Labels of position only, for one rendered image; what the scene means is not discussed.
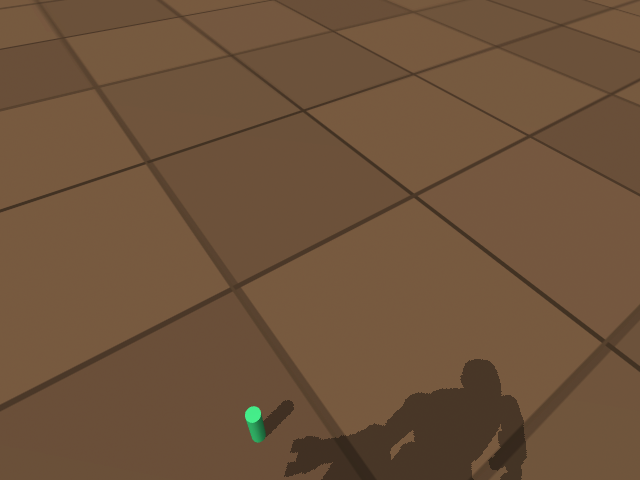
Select can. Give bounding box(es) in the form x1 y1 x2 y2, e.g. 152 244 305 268
245 406 266 443

